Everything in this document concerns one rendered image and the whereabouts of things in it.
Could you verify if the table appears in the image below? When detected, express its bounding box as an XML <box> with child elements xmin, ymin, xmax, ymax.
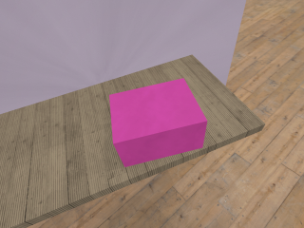
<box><xmin>0</xmin><ymin>54</ymin><xmax>266</xmax><ymax>228</ymax></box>

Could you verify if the carton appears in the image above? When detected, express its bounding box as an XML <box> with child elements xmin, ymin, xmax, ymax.
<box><xmin>109</xmin><ymin>78</ymin><xmax>208</xmax><ymax>167</ymax></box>

